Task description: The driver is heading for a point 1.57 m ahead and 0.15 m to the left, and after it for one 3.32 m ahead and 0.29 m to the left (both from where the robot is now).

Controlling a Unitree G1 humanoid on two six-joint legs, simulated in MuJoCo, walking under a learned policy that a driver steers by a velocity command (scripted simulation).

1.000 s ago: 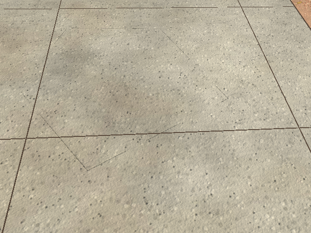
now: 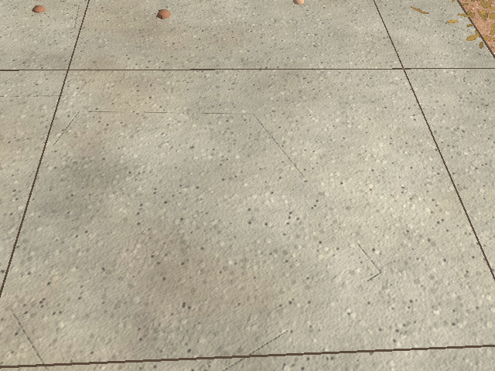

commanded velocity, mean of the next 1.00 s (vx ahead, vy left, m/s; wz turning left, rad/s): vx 0.02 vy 0.00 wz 0.00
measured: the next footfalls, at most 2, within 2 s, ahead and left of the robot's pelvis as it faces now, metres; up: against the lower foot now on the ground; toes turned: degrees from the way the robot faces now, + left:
right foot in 0.18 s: +0.06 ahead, -0.14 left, +0.00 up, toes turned -1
